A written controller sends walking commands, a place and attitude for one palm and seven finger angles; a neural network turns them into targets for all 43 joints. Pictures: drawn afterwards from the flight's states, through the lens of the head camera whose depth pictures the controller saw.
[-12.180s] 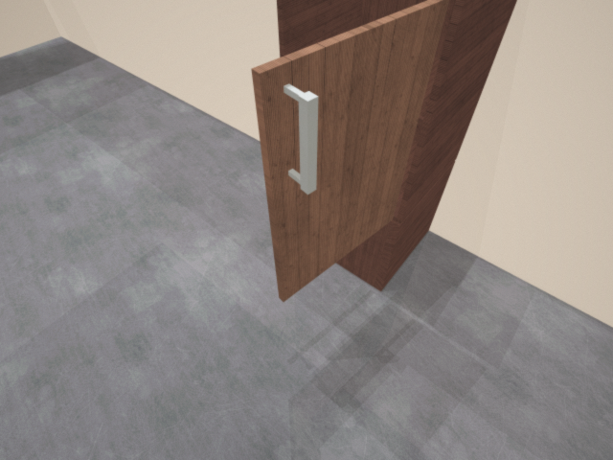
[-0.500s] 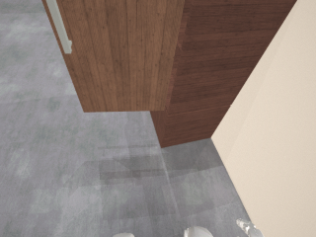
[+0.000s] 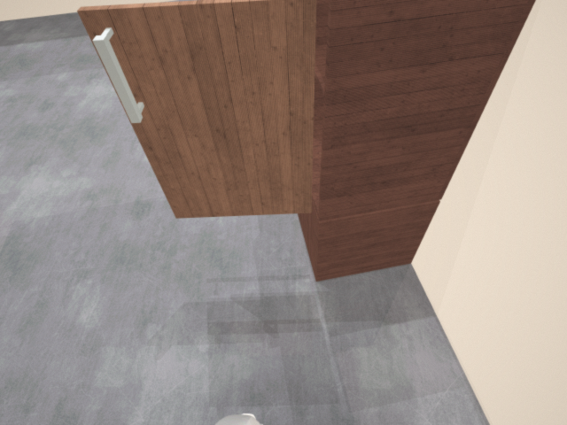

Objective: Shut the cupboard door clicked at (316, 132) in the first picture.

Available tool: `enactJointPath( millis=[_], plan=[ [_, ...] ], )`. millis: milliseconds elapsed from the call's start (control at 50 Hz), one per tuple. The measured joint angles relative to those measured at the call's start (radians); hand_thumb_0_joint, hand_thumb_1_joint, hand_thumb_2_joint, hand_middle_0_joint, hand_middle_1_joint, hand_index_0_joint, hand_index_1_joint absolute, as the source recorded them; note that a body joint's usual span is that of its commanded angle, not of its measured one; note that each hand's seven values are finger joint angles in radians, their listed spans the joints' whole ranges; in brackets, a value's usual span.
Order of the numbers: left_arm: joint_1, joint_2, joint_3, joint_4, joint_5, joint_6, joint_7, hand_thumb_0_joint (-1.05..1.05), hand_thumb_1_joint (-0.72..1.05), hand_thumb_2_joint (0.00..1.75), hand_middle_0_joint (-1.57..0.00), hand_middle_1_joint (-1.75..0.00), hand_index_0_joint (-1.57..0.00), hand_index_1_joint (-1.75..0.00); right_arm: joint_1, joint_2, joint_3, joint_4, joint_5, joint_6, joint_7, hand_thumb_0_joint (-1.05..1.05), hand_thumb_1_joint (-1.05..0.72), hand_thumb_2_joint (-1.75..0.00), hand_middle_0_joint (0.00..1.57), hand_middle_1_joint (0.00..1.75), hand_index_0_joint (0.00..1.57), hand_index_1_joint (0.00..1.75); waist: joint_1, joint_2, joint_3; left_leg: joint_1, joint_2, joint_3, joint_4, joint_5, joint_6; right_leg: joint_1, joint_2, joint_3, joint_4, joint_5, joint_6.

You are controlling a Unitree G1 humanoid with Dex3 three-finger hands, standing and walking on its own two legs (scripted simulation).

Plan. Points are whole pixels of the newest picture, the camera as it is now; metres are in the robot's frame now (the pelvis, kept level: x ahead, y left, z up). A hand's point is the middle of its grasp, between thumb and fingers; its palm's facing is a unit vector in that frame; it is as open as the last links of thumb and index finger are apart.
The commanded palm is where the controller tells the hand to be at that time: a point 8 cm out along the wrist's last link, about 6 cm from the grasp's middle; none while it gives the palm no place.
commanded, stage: take the last steps up to it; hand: left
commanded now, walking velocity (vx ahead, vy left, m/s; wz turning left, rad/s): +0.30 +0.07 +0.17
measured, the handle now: (123, 78) +0.70 +0.33 +0.13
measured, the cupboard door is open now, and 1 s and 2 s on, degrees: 80 80 80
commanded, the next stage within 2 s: come to a stop and stand still in 0.70 s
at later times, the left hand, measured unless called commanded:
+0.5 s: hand out of the picture -0.02 +0.22 -0.18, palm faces +0.17 -0.97 -0.16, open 7.4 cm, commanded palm none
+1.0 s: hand (161, 350) +0.27 +0.24 -0.16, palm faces +0.07 -0.97 -0.24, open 7.2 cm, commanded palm none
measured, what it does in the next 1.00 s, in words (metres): walks ahead: left foot, then right foot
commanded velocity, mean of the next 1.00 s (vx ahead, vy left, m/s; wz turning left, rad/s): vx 0.11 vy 0.05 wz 0.00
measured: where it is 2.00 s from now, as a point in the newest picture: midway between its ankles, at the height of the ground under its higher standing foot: outside the picture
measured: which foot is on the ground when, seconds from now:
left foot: up 0.00-0.38, down 0.40-0.80, up 0.82-1.00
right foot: down 0.00-0.40, up 0.42-0.76, down 0.78-1.00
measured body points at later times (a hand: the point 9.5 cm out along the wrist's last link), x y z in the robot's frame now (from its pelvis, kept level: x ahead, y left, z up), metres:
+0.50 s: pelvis +0.09 +0.06 -0.01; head +0.11 +0.07 +0.44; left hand -0.02 +0.27 -0.16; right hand +0.20 -0.15 -0.15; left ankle +0.07 +0.16 -0.74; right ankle +0.00 -0.07 -0.67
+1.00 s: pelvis +0.22 +0.06 +0.00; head +0.27 +0.04 +0.45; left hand +0.27 +0.29 -0.14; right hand +0.22 -0.17 -0.16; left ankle +0.20 +0.19 -0.69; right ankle +0.23 -0.04 -0.74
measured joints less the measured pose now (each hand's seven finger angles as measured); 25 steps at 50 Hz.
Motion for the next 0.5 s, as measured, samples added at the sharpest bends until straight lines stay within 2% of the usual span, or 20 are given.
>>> enactJointPath(
  millis=[60,120,240,320,360,400,420,460,500],
  plan=[
    [0.020,0.007,0.010,0.009,-0.003,-0.024,0.000,-0.01,0.94,0.90,-0.20,-0.30,-0.20,-0.30,0.006,0.000,-0.005,0.014,-0.004,-0.004,0.009,0.00,-0.91,-0.90,0.20,0.30,0.20,0.30,0.004,-0.003,-0.004,-0.031,0.030,0.009,0.136,0.052,-0.017,0.043,-0.004,-0.027,-0.060,0.023,-0.001],
    [0.048,0.014,0.013,0.025,0.001,-0.044,-0.004,-0.01,0.94,0.90,-0.20,-0.30,-0.20,-0.30,0.009,0.000,-0.009,0.025,-0.007,-0.009,0.014,0.00,-0.91,-0.90,0.20,0.29,0.20,0.30,0.014,-0.011,-0.013,-0.032,0.063,0.017,0.139,0.090,-0.027,0.074,-0.014,-0.050,-0.105,0.033,-0.001],
    [0.129,0.011,0.008,0.083,0.010,-0.060,-0.015,0.00,0.93,0.90,-0.20,-0.30,-0.20,-0.30,-0.023,0.001,-0.004,0.032,-0.005,-0.020,0.021,0.00,-0.91,-0.90,0.20,0.29,0.20,0.30,0.055,-0.030,-0.020,0.014,0.096,0.046,-0.045,0.085,-0.029,0.122,-0.048,-0.079,-0.149,0.026,0.020],
    [0.193,0.011,0.006,0.136,0.016,-0.054,-0.022,0.00,0.92,0.90,-0.20,-0.30,-0.20,-0.30,-0.070,0.012,0.007,0.020,-0.002,-0.038,0.026,0.01,-0.91,-0.90,0.20,0.29,0.20,0.30,0.088,-0.055,-0.017,0.068,0.085,0.082,-0.213,0.077,-0.014,0.138,-0.077,-0.082,-0.133,-0.006,0.048],
    [0.226,0.012,0.007,0.163,0.014,-0.048,-0.025,0.00,0.91,0.90,-0.20,-0.30,-0.20,-0.30,-0.093,0.020,0.014,0.009,-0.001,-0.054,0.027,0.00,-0.91,-0.90,0.20,0.29,0.20,0.30,0.099,-0.067,-0.016,0.114,0.071,0.108,-0.317,0.118,-0.004,0.139,-0.090,-0.081,-0.099,-0.038,0.068],
    [0.259,0.011,0.007,0.185,0.009,-0.037,-0.028,0.00,0.91,0.90,-0.20,-0.30,-0.20,-0.30,-0.110,0.024,0.020,-0.007,-0.003,-0.083,0.022,0.00,-0.91,-0.90,0.20,0.29,0.20,0.30,0.099,-0.067,-0.016,0.160,0.062,0.124,-0.401,0.180,0.020,0.110,-0.101,-0.074,0.000,-0.096,0.078],
    [0.260,0.015,0.006,0.195,0.006,-0.027,-0.028,0.00,0.91,0.90,-0.20,-0.30,-0.20,-0.30,-0.120,0.035,0.020,-0.013,-0.005,-0.096,0.016,0.00,-0.91,-0.90,0.20,0.29,0.20,0.30,0.097,-0.080,-0.007,0.156,0.053,0.133,-0.370,0.180,0.034,0.070,-0.111,-0.053,0.110,-0.139,0.068],
    [0.251,0.020,0.005,0.204,0.006,-0.006,-0.026,0.00,0.91,0.90,-0.20,-0.30,-0.20,-0.29,-0.119,0.055,0.029,-0.028,-0.006,-0.112,0.003,0.00,-0.91,-0.90,0.20,0.29,0.20,0.30,0.095,-0.093,0.005,0.177,0.048,0.151,-0.345,0.139,0.051,-0.034,-0.101,-0.006,0.366,-0.184,0.042],
    [0.227,0.022,0.010,0.200,0.008,0.004,-0.027,0.00,0.91,0.90,-0.20,-0.30,-0.20,-0.29,-0.096,0.072,0.038,-0.030,-0.005,-0.120,-0.008,0.00,-0.91,-0.90,0.20,0.29,0.20,0.30,0.089,-0.092,0.003,0.216,0.045,0.161,-0.376,0.126,0.055,-0.131,-0.088,0.009,0.533,-0.148,0.030]
  ],
)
